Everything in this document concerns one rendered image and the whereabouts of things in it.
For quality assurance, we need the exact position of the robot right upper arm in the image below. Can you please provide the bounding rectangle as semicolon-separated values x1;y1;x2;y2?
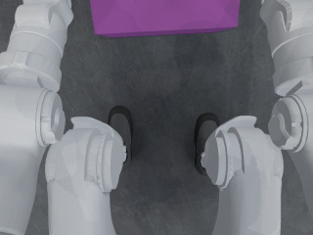
268;93;313;219

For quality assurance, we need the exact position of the right robot forearm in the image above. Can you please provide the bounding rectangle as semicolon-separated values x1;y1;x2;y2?
259;0;313;97

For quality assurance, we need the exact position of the left robot forearm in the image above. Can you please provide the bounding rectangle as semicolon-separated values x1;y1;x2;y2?
0;0;73;93

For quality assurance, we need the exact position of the left robot foot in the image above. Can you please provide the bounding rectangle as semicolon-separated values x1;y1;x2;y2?
108;106;134;169

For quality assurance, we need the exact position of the right robot shin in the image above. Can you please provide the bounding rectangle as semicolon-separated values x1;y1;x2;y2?
201;116;284;179

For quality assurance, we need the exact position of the carton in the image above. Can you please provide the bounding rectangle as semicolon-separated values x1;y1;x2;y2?
90;0;241;38

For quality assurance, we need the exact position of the robot left upper arm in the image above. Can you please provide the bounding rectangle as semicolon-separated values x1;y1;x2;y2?
0;84;66;235

